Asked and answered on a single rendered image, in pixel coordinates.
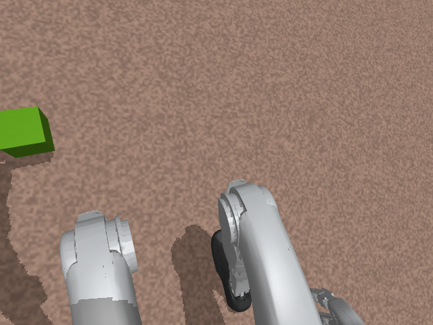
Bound right robot foot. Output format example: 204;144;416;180
211;230;252;312

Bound cube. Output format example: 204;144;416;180
0;106;55;158

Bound right robot hand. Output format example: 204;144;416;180
310;288;365;325

